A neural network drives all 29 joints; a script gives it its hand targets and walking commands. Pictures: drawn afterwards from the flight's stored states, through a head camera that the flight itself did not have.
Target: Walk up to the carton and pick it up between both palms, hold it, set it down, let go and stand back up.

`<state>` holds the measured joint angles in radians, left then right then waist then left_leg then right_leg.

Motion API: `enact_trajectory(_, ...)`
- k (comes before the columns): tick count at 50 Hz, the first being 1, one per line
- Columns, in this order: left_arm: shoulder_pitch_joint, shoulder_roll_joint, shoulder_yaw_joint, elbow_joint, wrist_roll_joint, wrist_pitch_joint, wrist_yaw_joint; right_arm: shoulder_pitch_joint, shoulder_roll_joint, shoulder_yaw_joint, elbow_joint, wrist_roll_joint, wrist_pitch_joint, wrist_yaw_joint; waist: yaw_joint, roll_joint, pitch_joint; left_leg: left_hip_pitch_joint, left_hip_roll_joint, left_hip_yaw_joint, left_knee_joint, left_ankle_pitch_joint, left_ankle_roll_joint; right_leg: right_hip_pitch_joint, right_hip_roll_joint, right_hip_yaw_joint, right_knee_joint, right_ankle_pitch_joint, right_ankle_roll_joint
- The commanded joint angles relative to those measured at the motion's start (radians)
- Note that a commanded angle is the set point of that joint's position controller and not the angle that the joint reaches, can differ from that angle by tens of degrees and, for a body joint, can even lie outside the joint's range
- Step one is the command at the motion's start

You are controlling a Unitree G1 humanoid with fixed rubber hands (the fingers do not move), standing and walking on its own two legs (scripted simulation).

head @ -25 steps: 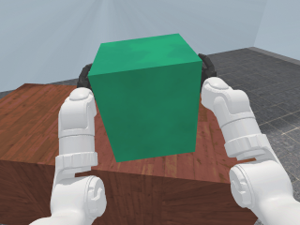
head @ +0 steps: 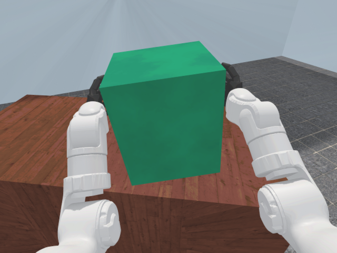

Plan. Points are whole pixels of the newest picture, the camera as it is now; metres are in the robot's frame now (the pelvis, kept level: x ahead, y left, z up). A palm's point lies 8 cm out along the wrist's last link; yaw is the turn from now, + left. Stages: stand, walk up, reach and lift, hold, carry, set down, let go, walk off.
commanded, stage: hold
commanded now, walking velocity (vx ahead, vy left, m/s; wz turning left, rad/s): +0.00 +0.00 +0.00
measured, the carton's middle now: (166, 112) +0.38 +0.00 +0.23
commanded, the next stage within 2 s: none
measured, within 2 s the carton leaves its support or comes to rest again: neither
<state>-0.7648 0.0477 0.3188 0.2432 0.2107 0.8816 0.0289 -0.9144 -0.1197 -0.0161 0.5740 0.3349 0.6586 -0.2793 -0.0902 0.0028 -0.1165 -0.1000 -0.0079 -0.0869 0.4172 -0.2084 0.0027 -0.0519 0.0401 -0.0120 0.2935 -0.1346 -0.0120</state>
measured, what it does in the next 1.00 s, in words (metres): stands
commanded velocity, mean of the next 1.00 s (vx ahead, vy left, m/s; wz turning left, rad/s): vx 0.00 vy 0.00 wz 0.00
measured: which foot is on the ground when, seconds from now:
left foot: down 0.00-1.00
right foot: down 0.00-1.00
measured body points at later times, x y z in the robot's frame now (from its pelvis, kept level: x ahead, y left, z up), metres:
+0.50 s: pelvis +0.00 +0.00 +0.00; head -0.10 +0.01 +0.44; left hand +0.37 +0.16 +0.26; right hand +0.37 -0.14 +0.27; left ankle +0.02 +0.11 -0.75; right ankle +0.02 -0.11 -0.75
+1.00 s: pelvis +0.00 +0.00 +0.00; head -0.09 +0.02 +0.44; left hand +0.38 +0.15 +0.26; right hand +0.37 -0.15 +0.27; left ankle +0.02 +0.11 -0.75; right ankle +0.02 -0.11 -0.75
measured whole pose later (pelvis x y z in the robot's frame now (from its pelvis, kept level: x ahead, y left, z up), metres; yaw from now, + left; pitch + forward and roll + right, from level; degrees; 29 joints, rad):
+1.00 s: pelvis +0.00 +0.00 +0.00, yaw +0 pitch -6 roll -2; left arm -0.79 0.06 0.33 0.29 0.21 0.87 0.03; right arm -0.93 -0.12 -0.01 0.61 0.34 0.65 -0.28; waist -0.10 0.00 -0.13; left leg -0.10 -0.01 -0.09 0.41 -0.20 0.00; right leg -0.05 0.04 0.00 0.29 -0.13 -0.01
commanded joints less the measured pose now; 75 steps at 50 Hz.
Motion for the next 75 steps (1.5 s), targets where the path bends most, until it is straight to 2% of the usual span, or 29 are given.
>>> enact_trajectory(1,-1.037,-0.644,-0.489,-0.198,-0.241,-0.124,-0.137,-0.942,0.709,0.260,-0.341,0.148,-0.070,0.175,-0.015,0.078,-0.450,0.018,-0.020,0.017,-0.089,0.164,-0.042,0.137,0.025,-0.001,-0.014,0.117,0.038)
enact_trajectory(2,-1.040,-0.628,-0.467,-0.180,-0.227,-0.124,-0.133,-0.943,0.707,0.280,-0.319,0.151,-0.068,0.179,0.007,0.088,-0.471,0.004,-0.027,0.027,-0.079,0.135,-0.035,0.135,0.022,0.012,-0.004,0.106,0.040)
enact_trajectory(3,-1.036,-0.646,-0.471,-0.190,-0.239,-0.125,-0.134,-0.944,0.707,0.276,-0.329,0.165,-0.073,0.175,0.006,0.065,-0.460,0.005,-0.019,0.022,-0.080,0.178,-0.038,0.137,0.025,0.010,-0.008,0.139,0.043)
enact_trajectory(6,-1.033,-0.626,-0.488,-0.233,-0.239,-0.125,-0.128,-0.942,0.702,0.274,-0.349,0.176,-0.076,0.168,-0.017,0.093,-0.527,0.054,-0.016,0.011,-0.062,0.248,-0.055,0.183,0.025,0.007,0.006,0.228,0.045)
enact_trajectory(7,-1.023,-0.616,-0.469,-0.209,-0.236,-0.123,-0.133,-0.948,0.718,0.287,-0.345,0.172,-0.068,0.164,0.000,0.056,-0.508,0.044,-0.032,0.015,-0.053,0.246,-0.041,0.167,0.028,0.010,0.004,0.215,0.047)
enact_trajectory(11,-1.032,-0.609,-0.457,-0.188,-0.247,-0.127,-0.141,-0.912,0.705,0.301,-0.325,0.178,-0.051,0.160,0.008,0.044,-0.501,0.028,-0.034,0.013,-0.054,0.238,-0.037,0.163,0.024,0.022,-0.006,0.212,0.048)
enact_trajectory(13,-1.024,-0.604,-0.470,-0.215,-0.229,-0.124,-0.140,-0.889,0.721,0.284,-0.341,0.173,-0.047,0.154,-0.004,0.094,-0.494,0.028,-0.036,0.023,-0.065,0.241,-0.039,0.177,0.014,0.019,0.004,0.235,0.058)
enact_trajectory(14,-1.004,-0.600,-0.463,-0.210,-0.231,-0.123,-0.143,-0.903,0.719,0.301,-0.342,0.183,-0.051,0.151,-0.011,0.078,-0.480,0.027,-0.033,0.020,-0.067,0.254,-0.046,0.193,0.027,0.018,0.004,0.245,0.054)
enact_trajectory(17,-0.986,-0.592,-0.425,-0.170,-0.207,-0.112,-0.156,-0.876,0.691,0.287,-0.299,0.172,-0.045,0.148,0.004,0.054,-0.407,0.003,-0.027,0.023,-0.070,0.241,-0.039,0.174,0.013,0.014,-0.011,0.216,0.053)
enact_trajectory(21,-1.001,-0.609,-0.438,-0.150,-0.211,-0.116,-0.167,-0.915,0.698,0.263,-0.306,0.157,-0.057,0.149,-0.018,0.077,-0.406,0.000,-0.019,0.022,-0.090,0.180,-0.046,0.163,0.013,0.014,-0.012,0.145,0.051)
enact_trajectory(23,-1.029,-0.622,-0.467,-0.182,-0.230,-0.126,-0.158,-0.936,0.708,0.278,-0.318,0.161,-0.071,0.158,-0.008,0.083,-0.469,0.028,-0.030,0.023,-0.072,0.203,-0.047,0.156,0.025,0.002,-0.004,0.163,0.041)
enact_trajectory(24,-1.067,-0.624,-0.480,-0.231,-0.255,-0.137,-0.151,-0.960,0.733,0.306,-0.375,0.181,-0.074,0.164,0.006,0.045,-0.516,0.026,-0.023,0.014,-0.061,0.224,-0.041,0.146,0.032,0.010,0.004,0.167,0.039)
enact_trajectory(26,-1.069,-0.639,-0.467,-0.182,-0.254,-0.139,-0.141,-0.980,0.733,0.286,-0.375,0.170,-0.070,0.159,-0.006,0.045,-0.495,0.012,-0.026,0.013,-0.063,0.200,-0.037,0.148,0.023,0.011,-0.009,0.160,0.045)
enact_trajectory(27,-1.071,-0.643,-0.461,-0.186,-0.249,-0.139,-0.138,-1.003,0.725,0.282,-0.388,0.174,-0.069,0.161,0.015,0.043,-0.505,0.018,-0.038,0.017,-0.064,0.189,-0.029,0.138,0.025,0.003,-0.006,0.138,0.047)
enact_trajectory(35,-1.071,-0.630,-0.445,-0.152,-0.236,-0.133,-0.133,-0.950,0.706,0.249,-0.294,0.155,-0.054,0.153,-0.026,0.055,-0.441,0.007,-0.030,0.025,-0.085,0.145,-0.031,0.115,0.019,0.020,-0.029,0.103,0.043)
enact_trajectory(38,-1.068,-0.619,-0.464,-0.163,-0.239,-0.137,-0.134,-0.948,0.711,0.269,-0.298,0.178,-0.054,0.154,-0.009,0.082,-0.494,0.011,-0.027,0.014,-0.079,0.174,-0.036,0.148,0.033,0.005,-0.009,0.147,0.049)
enact_trajectory(41,-1.043,-0.624,-0.432,-0.146,-0.214,-0.128,-0.142,-0.901,0.693,0.259,-0.265,0.156,-0.049,0.160,-0.024,0.095,-0.466,0.027,-0.022,0.016,-0.074,0.202,-0.053,0.140,0.032,0.014,-0.016,0.155,0.040)
enact_trajectory(44,-1.026,-0.603,-0.434,-0.148,-0.214,-0.128,-0.152,-0.895,0.700,0.254,-0.243,0.152,-0.054,0.162,-0.016,0.067,-0.443,0.005,-0.010,0.017,-0.088,0.191,-0.048,0.172,0.008,0.022,-0.021,0.163,0.050)
enact_trajectory(45,-1.021,-0.597,-0.416,-0.157,-0.211,-0.127,-0.152,-0.906,0.693,0.270,-0.279,0.158,-0.055,0.164,-0.020,0.045,-0.477,0.028,-0.021,0.018,-0.078,0.218,-0.038,0.168,0.026,0.017,-0.010,0.179,0.041)
enact_trajectory(48,-1.015,-0.615,-0.458,-0.238,-0.220,-0.125,-0.144,-0.897,0.699,0.311,-0.330,0.195,-0.068,0.162,-0.008,0.090,-0.514,0.085,-0.022,0.016,-0.043,0.349,-0.065,0.176,0.037,0.009,0.009,0.284,0.037)
enact_trajectory(53,-1.016,-0.613,-0.469,-0.251,-0.246,-0.125,-0.133,-0.912,0.711,0.313,-0.417,0.198,-0.065,0.152,-0.007,0.056,-0.515,0.093,-0.038,0.015,-0.032,0.319,-0.050,0.138,0.031,0.014,0.005,0.265,0.052)
enact_trajectory(55,-1.025,-0.626,-0.454,-0.233,-0.228,-0.124,-0.136,-0.907,0.711,0.321,-0.389,0.190,-0.057,0.151,0.002,0.036,-0.479,0.053,-0.033,0.017,-0.050,0.274,-0.044,0.152,0.026,0.014,-0.003,0.225,0.049)
enact_trajectory(56,-1.010,-0.635,-0.459,-0.198,-0.228,-0.118,-0.139,-0.907,0.707,0.296,-0.352,0.190,-0.055,0.150,0.005,0.069,-0.436,0.029,-0.034,0.015,-0.063,0.237,-0.041,0.147,0.014,0.015,-0.013,0.201,0.050)
enact_trajectory(60,-1.028,-0.615,-0.476,-0.246,-0.233,-0.126,-0.138,-0.954,0.723,0.328,-0.414,0.194,-0.065,0.155,0.015,0.042,-0.525,0.037,-0.040,0.021,-0.052,0.239,-0.028,0.166,0.025,0.012,0.004,0.230,0.061)
enact_trajectory(61,-1.020,-0.636,-0.487,-0.235,-0.250,-0.124,-0.135,-0.942,0.711,0.307,-0.425,0.195,-0.062,0.153,-0.013,0.062,-0.488,0.052,-0.035,0.014,-0.057,0.249,-0.046,0.148,0.036,0.008,-0.006,0.201,0.051)
enact_trajectory(62,-1.019,-0.633,-0.484,-0.224,-0.250,-0.121,-0.132,-0.981,0.709,0.305,-0.422,0.187,-0.064,0.151,0.007,0.040,-0.513,0.068,-0.040,0.018,-0.055,0.226,-0.035,0.128,0.026,0.002,-0.008,0.176,0.056)
enact_trajectory(65,-1.014,-0.620,-0.458,-0.183,-0.230,-0.119,-0.131,-0.930,0.704,0.280,-0.337,0.169,-0.057,0.159,0.004,0.021,-0.441,0.019,-0.022,0.018,-0.083,0.174,-0.023,0.123,0.021,0.009,-0.028,0.126,0.050)
enact_trajectory(66,-1.036,-0.615,-0.452,-0.189,-0.221,-0.123,-0.134,-0.919,0.712,0.273,-0.330,0.157,-0.058,0.163,-0.009,0.054,-0.458,0.022,-0.025,0.021,-0.087,0.146,-0.034,0.130,0.026,0.013,-0.021,0.116,0.047)
enact_trajectory(75,-0.995,-0.586,-0.453,-0.179,-0.212,-0.116,-0.158,-0.894,0.678,0.296,-0.318,0.175,-0.051,0.150,-0.023,0.054,-0.446,0.040,-0.033,0.019,-0.054,0.249,-0.044,0.166,0.028,0.015,-0.012,0.220,0.053)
